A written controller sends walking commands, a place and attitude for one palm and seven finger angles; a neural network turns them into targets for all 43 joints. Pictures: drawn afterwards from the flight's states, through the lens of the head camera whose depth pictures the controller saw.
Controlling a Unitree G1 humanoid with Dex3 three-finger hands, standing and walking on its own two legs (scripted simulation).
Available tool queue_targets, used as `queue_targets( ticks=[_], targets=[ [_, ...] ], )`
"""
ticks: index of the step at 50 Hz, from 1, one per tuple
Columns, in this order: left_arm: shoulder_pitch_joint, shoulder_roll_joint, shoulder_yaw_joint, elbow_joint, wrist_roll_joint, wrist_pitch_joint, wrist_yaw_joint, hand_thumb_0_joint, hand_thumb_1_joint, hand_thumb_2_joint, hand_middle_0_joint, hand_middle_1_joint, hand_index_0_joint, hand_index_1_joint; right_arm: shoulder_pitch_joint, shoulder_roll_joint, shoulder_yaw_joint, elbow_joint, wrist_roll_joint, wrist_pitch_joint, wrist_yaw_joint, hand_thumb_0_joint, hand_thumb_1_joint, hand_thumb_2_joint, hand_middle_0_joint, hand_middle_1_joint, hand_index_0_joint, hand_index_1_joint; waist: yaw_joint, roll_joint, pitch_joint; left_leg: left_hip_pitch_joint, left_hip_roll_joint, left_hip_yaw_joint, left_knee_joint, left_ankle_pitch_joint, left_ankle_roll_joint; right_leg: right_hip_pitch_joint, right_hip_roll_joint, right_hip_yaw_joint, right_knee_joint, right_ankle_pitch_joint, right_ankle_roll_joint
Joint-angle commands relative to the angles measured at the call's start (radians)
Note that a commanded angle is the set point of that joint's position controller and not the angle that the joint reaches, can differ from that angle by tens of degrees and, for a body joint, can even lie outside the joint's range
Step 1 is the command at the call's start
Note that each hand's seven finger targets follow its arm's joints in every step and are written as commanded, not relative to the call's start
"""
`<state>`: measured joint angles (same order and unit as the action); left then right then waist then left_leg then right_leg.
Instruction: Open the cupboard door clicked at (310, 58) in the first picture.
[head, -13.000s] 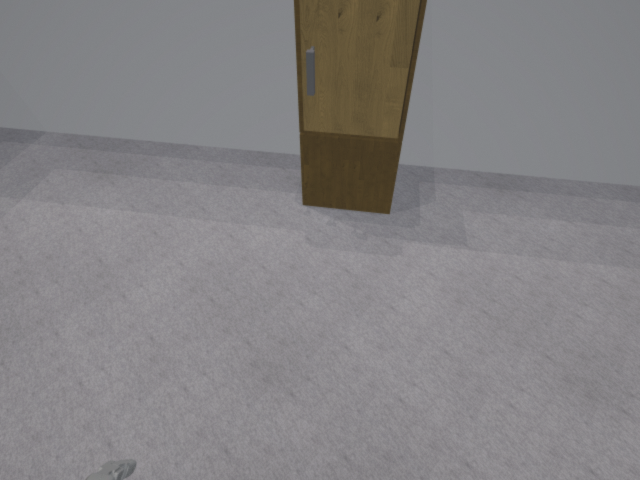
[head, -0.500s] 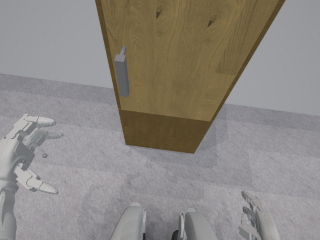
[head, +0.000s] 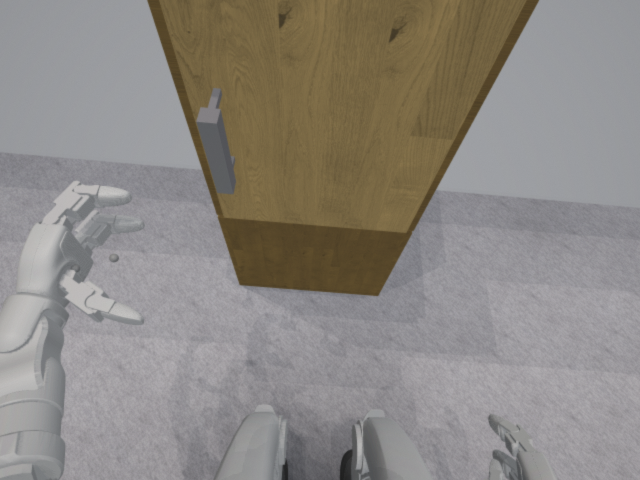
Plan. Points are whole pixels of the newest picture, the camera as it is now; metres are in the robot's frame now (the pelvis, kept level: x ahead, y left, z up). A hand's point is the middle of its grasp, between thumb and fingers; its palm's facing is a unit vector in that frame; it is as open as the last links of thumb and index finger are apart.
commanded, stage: move the hooked fingers beside the handle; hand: left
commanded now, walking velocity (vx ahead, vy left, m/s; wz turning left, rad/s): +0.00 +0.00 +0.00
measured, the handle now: (221, 143) +0.55 +0.16 +0.02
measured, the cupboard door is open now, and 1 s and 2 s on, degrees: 0 0 0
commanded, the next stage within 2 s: slide the fingers in behind the handle in 1.84 s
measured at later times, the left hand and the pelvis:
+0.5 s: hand (130, 215) +0.42 +0.25 +0.03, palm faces -0.03 -1.00 -0.02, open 14.0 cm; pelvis +0.00 +0.00 -0.01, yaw -1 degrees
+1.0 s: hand (162, 164) +0.50 +0.23 +0.04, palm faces -0.03 -1.00 -0.03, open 14.0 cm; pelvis -0.01 +0.01 -0.02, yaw -2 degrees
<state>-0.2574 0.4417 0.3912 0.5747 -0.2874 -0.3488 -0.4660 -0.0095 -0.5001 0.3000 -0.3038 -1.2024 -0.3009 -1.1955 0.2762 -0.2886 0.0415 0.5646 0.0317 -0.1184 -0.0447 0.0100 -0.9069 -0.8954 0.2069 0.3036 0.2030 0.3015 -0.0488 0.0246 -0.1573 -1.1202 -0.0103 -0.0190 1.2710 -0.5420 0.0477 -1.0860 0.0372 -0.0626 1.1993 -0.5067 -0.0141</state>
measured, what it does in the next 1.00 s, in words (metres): stands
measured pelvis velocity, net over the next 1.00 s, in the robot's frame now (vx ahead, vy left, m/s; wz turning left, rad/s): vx -0.01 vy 0.01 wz -0.03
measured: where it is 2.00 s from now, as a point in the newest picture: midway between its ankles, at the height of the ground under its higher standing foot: outside the picture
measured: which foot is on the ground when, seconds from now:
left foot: down 0.00-1.00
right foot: down 0.00-1.00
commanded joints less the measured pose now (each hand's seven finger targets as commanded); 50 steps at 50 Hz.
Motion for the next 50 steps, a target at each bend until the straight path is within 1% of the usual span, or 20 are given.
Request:
queue_targets(
  ticks=[1,2,7,9,11,14,15,19,22,25,27,28,31,32,35,38,41,47,49,50],
  targets=[
    [-0.326,0.244,0.062,-0.168,-0.013,-0.088,-0.006,0.0,-0.5,0.3,-0.3,-1.2,-0.3,-1.2,0.051,-0.171,-0.077,-0.089,0.0,-0.037,-0.022,0.0,-0.9,-0.9,0.2,0.3,0.2,0.3,-0.02,0.079,-0.395,0.337,0.027,-0.06,-0.175,0.327,-0.033,0.151,-0.001,0.027,-0.132,0.187,-0.021],
    [-0.327,0.244,0.068,-0.168,-0.014,-0.095,-0.004,0.0,-0.5,0.3,-0.3,-1.2,-0.3,-1.2,0.054,-0.167,-0.079,-0.086,-0.002,-0.035,-0.02,0.0,-0.9,-0.9,0.2,0.3,0.2,0.3,-0.013,0.106,-0.42,0.356,0.025,-0.057,-0.172,0.345,-0.034,0.155,-0.003,0.03,-0.132,0.199,-0.021],
    [-0.382,0.33,0.142,-0.068,0.004,-0.109,0.006,0.0,-0.5,0.3,-0.3,-1.2,-0.3,-1.2,0.064,-0.163,-0.072,-0.067,-0.008,-0.011,-0.019,0.0,-0.9,-0.9,0.2,0.3,0.2,0.3,-0.006,0.069,-0.433,0.282,0.022,-0.036,-0.144,0.353,-0.022,0.217,-0.002,0.048,-0.119,0.249,-0.018],
    [-0.389,0.332,0.145,-0.027,0.008,-0.105,0.002,0.0,-0.5,0.3,-0.3,-1.2,-0.3,-1.2,0.065,-0.161,-0.07,-0.068,-0.007,-0.003,-0.014,0.0,-0.9,-0.9,0.2,0.3,0.2,0.3,-0.004,0.083,-0.424,0.254,0.02,-0.026,-0.139,0.349,-0.019,0.232,-0.002,0.055,-0.118,0.26,-0.017],
    [-0.388,0.353,0.16,-0.011,0.009,-0.105,-0.013,0.0,-0.5,0.3,-0.3,-1.2,-0.3,-1.2,0.076,-0.165,-0.07,-0.071,-0.009,0.007,-0.011,0.0,-0.9,-0.9,0.2,0.3,0.2,0.3,0.003,0.084,-0.461,0.271,0.022,-0.026,-0.134,0.4,-0.02,0.252,0.001,0.055,-0.108,0.309,-0.02],
    [-0.409,0.327,0.131,0.015,0.013,-0.098,-0.03,0.0,-0.5,0.3,-0.3,-1.2,-0.3,-1.2,0.079,-0.166,-0.074,-0.069,-0.006,0.017,-0.004,0.0,-0.9,-0.9,0.2,0.3,0.2,0.3,-0.013,0.087,-0.457,0.276,0.025,-0.025,-0.131,0.388,-0.017,0.227,0.001,0.055,-0.114,0.299,-0.015],
    [-0.453,0.308,0.106,0.024,0.007,-0.101,-0.039,0.0,-0.5,0.3,-0.3,-1.2,-0.3,-1.2,0.082,-0.166,-0.072,-0.069,-0.004,0.017,-0.005,0.0,-0.9,-0.9,0.2,0.3,0.2,0.3,-0.03,0.086,-0.44,0.275,0.025,-0.028,-0.124,0.393,-0.014,0.212,0.006,0.055,-0.112,0.304,-0.019],
    [-0.506,0.327,0.119,0.082,0.012,-0.105,-0.045,0.0,-0.5,0.3,-0.3,-1.2,-0.3,-1.2,0.094,-0.174,-0.076,-0.052,-0.004,0.028,-0.005,0.0,-0.9,-0.9,0.2,0.3,0.2,0.3,-0.039,0.068,-0.432,0.254,0.027,-0.028,-0.121,0.353,-0.011,0.193,0.003,0.056,-0.119,0.271,-0.014],
    [-0.576,0.334,0.111,0.063,0.02,-0.125,-0.044,0.0,-0.5,0.3,-0.3,-1.2,-0.3,-1.2,0.103,-0.176,-0.078,-0.042,-0.008,0.034,-0.003,0.0,-0.9,-0.9,0.2,0.3,0.2,0.3,-0.04,0.114,-0.472,0.319,0.031,-0.042,-0.122,0.388,-0.02,0.156,0.005,0.047,-0.109,0.27,-0.019],
    [-0.644,0.351,0.11,0.128,0.038,-0.131,-0.029,0.0,-0.5,0.3,-0.3,-1.2,-0.3,-1.2,0.112,-0.18,-0.074,-0.028,-0.011,0.041,-0.005,0.0,-0.9,-0.9,0.2,0.3,0.2,0.3,-0.06,0.083,-0.427,0.275,0.031,-0.047,-0.11,0.339,-0.014,0.121,0.009,0.046,-0.107,0.227,-0.021],
    [-0.702,0.373,0.117,0.169,0.056,-0.133,-0.015,0.0,-0.5,0.3,-0.3,-1.2,-0.3,-1.2,0.112,-0.182,-0.069,-0.023,-0.013,0.047,-0.004,0.0,-0.9,-0.9,0.2,0.3,0.2,0.3,-0.06,0.099,-0.416,0.253,0.03,-0.05,-0.114,0.291,-0.016,0.103,0.006,0.044,-0.104,0.181,-0.019],
    [-0.739,0.34,0.084,0.167,0.059,-0.137,-0.011,0.0,-0.5,0.3,-0.3,-1.2,-0.3,-1.2,0.111,-0.179,-0.068,-0.022,-0.014,0.047,-0.004,0.0,-0.9,-0.9,0.2,0.3,0.2,0.3,-0.073,0.113,-0.423,0.269,0.029,-0.051,-0.113,0.285,-0.015,0.084,0.005,0.043,-0.106,0.171,-0.018],
    [-0.762,0.404,0.124,0.142,0.075,-0.153,0.006,0.0,-0.5,0.3,-0.3,-1.2,-0.3,-1.2,0.13,-0.192,-0.071,-0.021,-0.022,0.056,0.0,0.0,-0.9,-0.9,0.2,0.3,0.2,0.3,-0.047,0.178,-0.519,0.368,0.034,-0.074,-0.119,0.373,-0.034,0.065,0.007,0.028,-0.083,0.196,-0.028],
    [-0.755,0.362,0.091,0.159,0.079,-0.149,0.008,0.0,-0.5,0.3,-0.3,-1.2,-0.3,-1.2,0.129,-0.187,-0.071,-0.022,-0.022,0.06,0.004,0.0,-0.9,-0.9,0.2,0.3,0.2,0.3,-0.06,0.185,-0.516,0.388,0.034,-0.079,-0.121,0.383,-0.036,0.045,0.007,0.024,-0.088,0.196,-0.026],
    [-0.796,0.348,0.079,0.219,0.085,-0.137,0.022,0.0,-0.5,0.3,-0.3,-1.2,-0.3,-1.2,0.143,-0.191,-0.067,-0.016,-0.024,0.072,0.007,0.0,-0.9,-0.9,0.2,0.3,0.2,0.3,-0.082,0.136,-0.475,0.36,0.038,-0.092,-0.121,0.358,-0.033,0.019,0.009,0.014,-0.085,0.177,-0.025],
    [-0.867,0.348,0.061,0.301,0.108,-0.117,0.043,0.0,-0.5,0.3,-0.3,-1.2,-0.3,-1.2,0.148,-0.196,-0.061,-0.008,-0.024,0.087,0.007,0.0,-0.9,-0.9,0.2,0.3,0.2,0.3,-0.104,0.125,-0.408,0.3,0.039,-0.098,-0.132,0.259,-0.031,-0.02,0.005,0.013,-0.09,0.123,-0.02],
    [-0.901,0.417,0.104,0.309,0.124,-0.127,0.063,0.0,-0.5,0.3,-0.3,-1.2,-0.3,-1.2,0.164,-0.204,-0.056,-0.011,-0.03,0.097,0.005,0.0,-0.9,-0.9,0.2,0.3,0.2,0.3,-0.099,0.134,-0.46,0.3,0.037,-0.097,-0.122,0.281,-0.029,-0.003,0.007,0.016,-0.08,0.136,-0.023],
    [-0.994,0.436,0.104,0.3,0.145,-0.162,0.082,0.0,-0.5,0.3,-0.3,-1.2,-0.3,-1.2,0.192,-0.205,-0.056,0.004,-0.043,0.117,0.016,0.0,-0.9,-0.9,0.2,0.3,0.2,0.3,-0.119,0.185,-0.541,0.373,0.046,-0.119,-0.104,0.367,-0.045,-0.033,0.011,0.009,-0.064,0.169,-0.023],
    [-0.975,0.433,0.104,0.338,0.149,-0.147,0.079,0.0,-0.5,0.3,-0.3,-1.2,-0.3,-1.2,0.2,-0.204,-0.054,0.006,-0.042,0.128,0.019,0.0,-0.9,-0.9,0.2,0.3,0.2,0.3,-0.122,0.17,-0.533,0.353,0.046,-0.11,-0.097,0.381,-0.04,-0.018,0.012,0.012,-0.069,0.185,-0.022],
    [-0.987,0.436,0.103,0.339,0.149,-0.143,0.077,0.0,-0.5,0.3,-0.3,-1.2,-0.3,-1.2,0.206,-0.202,-0.052,0.004,-0.043,0.133,0.02,0.0,-0.9,-0.9,0.2,0.3,0.2,0.3,-0.121,0.195,-0.533,0.36,0.045,-0.112,-0.095,0.404,-0.042,-0.024,0.013,0.011,-0.064,0.191,-0.025]
  ],
)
